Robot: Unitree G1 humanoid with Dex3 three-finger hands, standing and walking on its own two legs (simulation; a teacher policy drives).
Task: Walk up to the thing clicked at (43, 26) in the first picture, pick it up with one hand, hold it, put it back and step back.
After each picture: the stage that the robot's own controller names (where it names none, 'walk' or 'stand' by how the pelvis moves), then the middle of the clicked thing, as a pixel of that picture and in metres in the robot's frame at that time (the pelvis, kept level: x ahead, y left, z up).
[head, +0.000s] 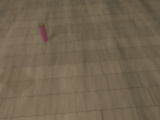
stand; (43, 32) +1.57 +0.46 -0.66
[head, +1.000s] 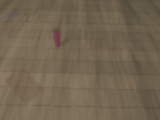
walk; (56, 37) +1.47 +0.23 -0.64
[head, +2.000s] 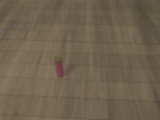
walk; (59, 67) +0.96 +0.19 -0.65
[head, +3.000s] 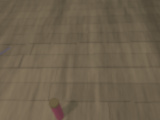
walk; (57, 109) +0.54 +0.24 -0.63
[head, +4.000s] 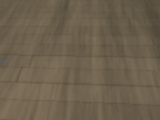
stand; out of the picture +0.37 +0.22 -0.65
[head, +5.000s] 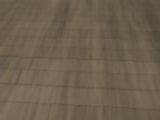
stand; out of the picture +0.36 +0.21 -0.66
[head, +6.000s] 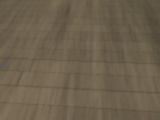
stand; out of the picture +0.36 +0.21 -0.66
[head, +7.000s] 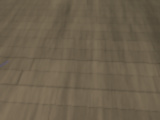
stand; out of the picture +0.36 +0.21 -0.66
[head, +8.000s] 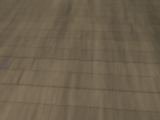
go down; out of the picture +0.35 +0.21 -0.66
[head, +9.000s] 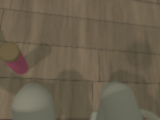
go down; (16, 61) +0.44 +0.26 -0.27
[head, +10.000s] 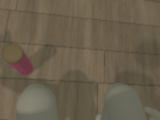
approach; (20, 62) +0.42 +0.27 -0.26
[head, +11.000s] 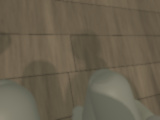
close in; out of the picture +0.40 +0.31 -0.16
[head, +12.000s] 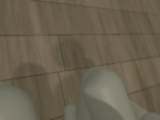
close; out of the picture +0.40 +0.32 -0.15
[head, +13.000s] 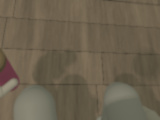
lift; (0, 73) +0.34 +0.27 -0.03
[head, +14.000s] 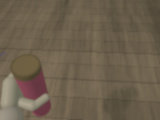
hold; (35, 90) +0.32 +0.16 +0.07
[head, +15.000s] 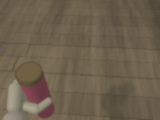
hold; (38, 94) +0.32 +0.16 +0.02
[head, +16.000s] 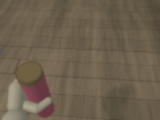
hold; (38, 93) +0.32 +0.16 +0.03
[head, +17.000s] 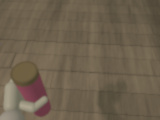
crouch; (34, 93) +0.33 +0.17 +0.01
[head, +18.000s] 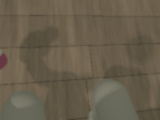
lower; out of the picture +0.46 +0.26 -0.06
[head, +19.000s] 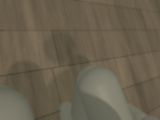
lower; out of the picture +0.41 +0.33 -0.15
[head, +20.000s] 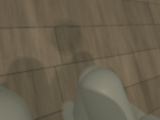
lower; out of the picture +0.41 +0.33 -0.16
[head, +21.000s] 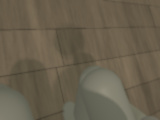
lower; out of the picture +0.40 +0.32 -0.16
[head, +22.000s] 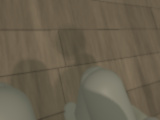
lower; out of the picture +0.39 +0.32 -0.16
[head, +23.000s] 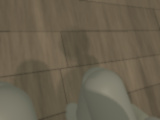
open; out of the picture +0.39 +0.32 -0.16
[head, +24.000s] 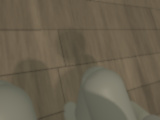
rise; out of the picture +0.37 +0.32 -0.16
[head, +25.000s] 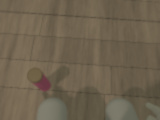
walk; (40, 81) +0.42 +0.25 -0.38
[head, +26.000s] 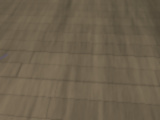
stand; out of the picture +0.37 +0.21 -0.60
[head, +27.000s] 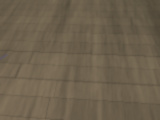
stand; out of the picture +0.37 +0.22 -0.60
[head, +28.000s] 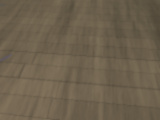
stand; out of the picture +0.38 +0.21 -0.62
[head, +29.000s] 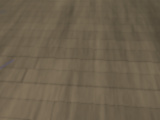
stand; out of the picture +0.39 +0.21 -0.65
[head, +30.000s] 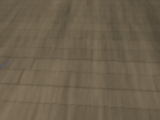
stand; out of the picture +0.35 +0.21 -0.66
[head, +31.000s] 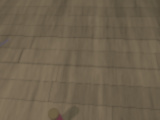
walk; (56, 118) +0.39 +0.23 -0.63
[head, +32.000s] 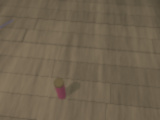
walk; (60, 89) +0.58 +0.17 -0.63
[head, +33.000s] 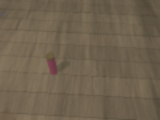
walk; (52, 64) +0.85 +0.26 -0.63
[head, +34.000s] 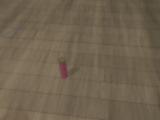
stand; (63, 68) +0.97 +0.20 -0.65
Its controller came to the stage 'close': yes
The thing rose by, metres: 0.67
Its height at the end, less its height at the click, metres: +0.00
